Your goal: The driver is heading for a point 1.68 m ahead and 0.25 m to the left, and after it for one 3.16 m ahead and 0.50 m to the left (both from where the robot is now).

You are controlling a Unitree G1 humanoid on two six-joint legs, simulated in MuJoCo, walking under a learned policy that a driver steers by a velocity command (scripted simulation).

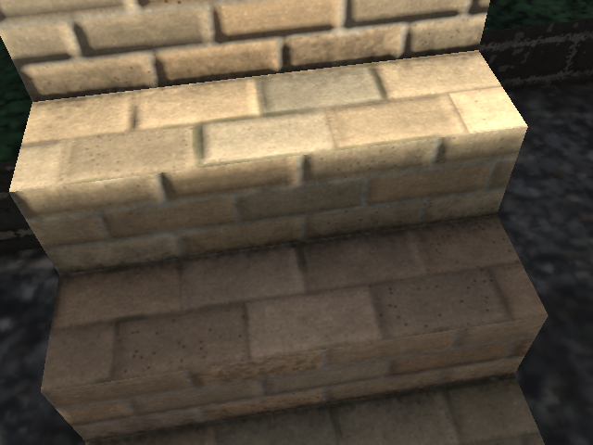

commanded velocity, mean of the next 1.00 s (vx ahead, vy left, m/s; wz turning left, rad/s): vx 0.20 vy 0.00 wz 0.11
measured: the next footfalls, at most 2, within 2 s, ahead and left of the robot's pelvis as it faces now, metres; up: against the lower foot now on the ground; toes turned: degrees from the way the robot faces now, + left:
left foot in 0.18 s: +0.08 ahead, +0.08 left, +0.00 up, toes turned -4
right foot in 0.44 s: +0.00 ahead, -0.14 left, +0.00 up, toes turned -4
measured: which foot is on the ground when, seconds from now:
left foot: up 0.00-0.16, down 0.18-0.50, up 0.52-0.74, down 0.76-1.00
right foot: down 0.00-0.18, up 0.20-0.42, down 0.44-0.76, up 0.78-1.00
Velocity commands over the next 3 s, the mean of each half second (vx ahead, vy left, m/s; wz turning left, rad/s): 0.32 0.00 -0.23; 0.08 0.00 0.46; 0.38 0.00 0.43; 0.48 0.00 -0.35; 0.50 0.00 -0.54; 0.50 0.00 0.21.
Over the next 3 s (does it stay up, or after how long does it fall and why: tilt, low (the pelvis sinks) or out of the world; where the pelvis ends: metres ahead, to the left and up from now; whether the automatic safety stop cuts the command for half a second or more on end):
stays up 0.00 -0.06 -0.01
